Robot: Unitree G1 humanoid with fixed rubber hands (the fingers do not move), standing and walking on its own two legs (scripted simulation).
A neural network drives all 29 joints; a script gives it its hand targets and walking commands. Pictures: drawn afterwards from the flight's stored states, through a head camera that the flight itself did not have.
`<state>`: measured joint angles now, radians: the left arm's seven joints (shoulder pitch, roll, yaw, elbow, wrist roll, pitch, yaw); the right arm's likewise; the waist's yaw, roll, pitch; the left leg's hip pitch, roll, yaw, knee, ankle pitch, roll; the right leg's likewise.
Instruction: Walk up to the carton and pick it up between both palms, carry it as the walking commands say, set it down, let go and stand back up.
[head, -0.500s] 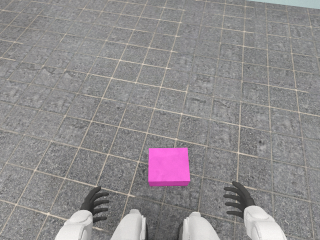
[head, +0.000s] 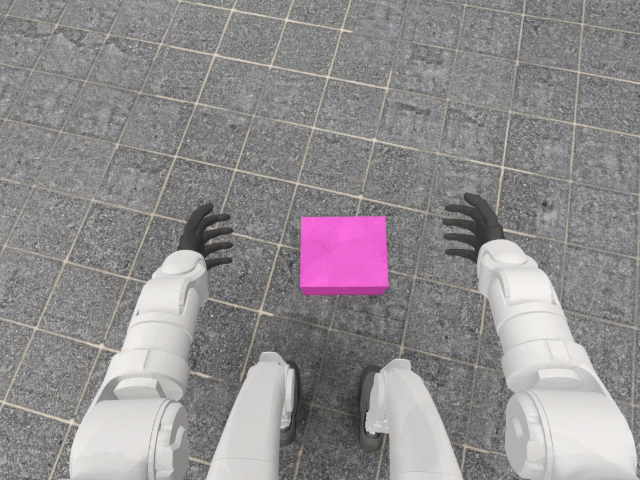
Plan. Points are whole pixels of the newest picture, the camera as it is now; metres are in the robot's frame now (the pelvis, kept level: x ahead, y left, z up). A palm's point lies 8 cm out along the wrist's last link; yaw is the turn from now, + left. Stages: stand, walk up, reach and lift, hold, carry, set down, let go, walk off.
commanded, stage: reach and lift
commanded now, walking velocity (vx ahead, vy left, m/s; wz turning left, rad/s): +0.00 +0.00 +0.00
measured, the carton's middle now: (342, 257) +0.51 -0.01 -0.60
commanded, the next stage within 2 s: none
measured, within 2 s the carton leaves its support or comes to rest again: neither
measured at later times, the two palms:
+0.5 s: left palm (216, 181) +0.50 +0.20 -0.12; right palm (486, 172) +0.53 -0.20 -0.12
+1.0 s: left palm (237, 217) +0.49 +0.20 -0.26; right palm (460, 213) +0.52 -0.21 -0.26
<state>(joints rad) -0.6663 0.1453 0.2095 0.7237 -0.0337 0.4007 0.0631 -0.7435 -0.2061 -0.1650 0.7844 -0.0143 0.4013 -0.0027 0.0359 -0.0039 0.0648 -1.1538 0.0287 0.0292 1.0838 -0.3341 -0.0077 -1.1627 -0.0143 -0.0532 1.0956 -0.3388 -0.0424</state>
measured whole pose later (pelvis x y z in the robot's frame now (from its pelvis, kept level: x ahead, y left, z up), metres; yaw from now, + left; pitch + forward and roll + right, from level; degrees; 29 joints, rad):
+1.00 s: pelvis +0.00 +0.01 -0.14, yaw +1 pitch +49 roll +2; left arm -1.03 0.19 0.28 0.80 -0.08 0.13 0.14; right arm -1.15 -0.37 -0.22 0.97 0.08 0.10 0.03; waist 0.02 0.00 -0.09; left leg -1.96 0.03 0.06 1.56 -0.46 0.01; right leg -1.98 -0.03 -0.01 1.58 -0.45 -0.03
